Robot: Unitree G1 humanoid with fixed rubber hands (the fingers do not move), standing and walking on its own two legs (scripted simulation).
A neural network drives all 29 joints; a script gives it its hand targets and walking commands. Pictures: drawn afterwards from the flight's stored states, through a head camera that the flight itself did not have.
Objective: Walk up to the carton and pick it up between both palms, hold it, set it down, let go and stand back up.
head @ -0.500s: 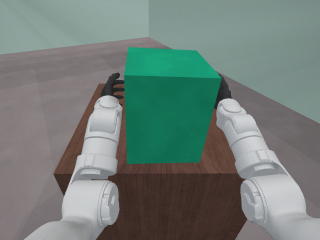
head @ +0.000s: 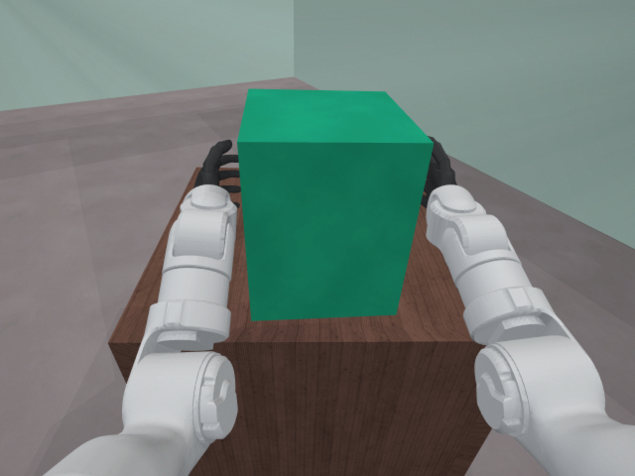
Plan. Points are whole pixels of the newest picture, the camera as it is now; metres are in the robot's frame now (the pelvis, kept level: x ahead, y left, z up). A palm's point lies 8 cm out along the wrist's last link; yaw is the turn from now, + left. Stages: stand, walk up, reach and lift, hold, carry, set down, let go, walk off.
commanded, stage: hold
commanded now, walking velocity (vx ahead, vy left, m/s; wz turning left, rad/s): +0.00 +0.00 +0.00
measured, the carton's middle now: (321, 200) +0.42 +0.04 +0.19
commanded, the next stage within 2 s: set down in 0.86 s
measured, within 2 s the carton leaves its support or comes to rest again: neither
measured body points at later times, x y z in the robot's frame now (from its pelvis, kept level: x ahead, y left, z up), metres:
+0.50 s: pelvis +0.01 +0.00 +0.00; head -0.08 +0.03 +0.44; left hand +0.39 +0.18 +0.22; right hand +0.40 -0.11 +0.23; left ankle +0.06 +0.11 -0.74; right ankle +0.02 -0.14 -0.74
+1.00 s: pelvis +0.00 +0.00 +0.00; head -0.08 +0.03 +0.44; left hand +0.39 +0.18 +0.22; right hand +0.40 -0.11 +0.23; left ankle +0.06 +0.11 -0.74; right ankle +0.02 -0.14 -0.74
